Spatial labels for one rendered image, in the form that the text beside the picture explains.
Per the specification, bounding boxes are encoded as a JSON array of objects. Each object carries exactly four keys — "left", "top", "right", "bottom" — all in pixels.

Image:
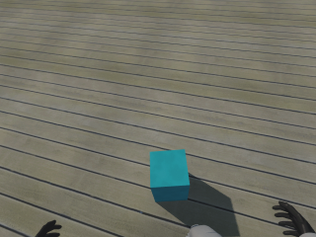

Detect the robot left hand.
[{"left": 35, "top": 219, "right": 62, "bottom": 237}]

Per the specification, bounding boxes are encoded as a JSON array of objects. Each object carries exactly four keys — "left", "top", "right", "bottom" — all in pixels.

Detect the robot right hand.
[{"left": 272, "top": 201, "right": 316, "bottom": 237}]

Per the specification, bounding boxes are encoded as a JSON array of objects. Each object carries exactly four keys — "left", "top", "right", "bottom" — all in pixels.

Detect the robot right thigh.
[{"left": 186, "top": 225, "right": 222, "bottom": 237}]

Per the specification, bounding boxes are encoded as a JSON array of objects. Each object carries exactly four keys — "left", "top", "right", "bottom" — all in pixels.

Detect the carton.
[{"left": 149, "top": 149, "right": 190, "bottom": 202}]

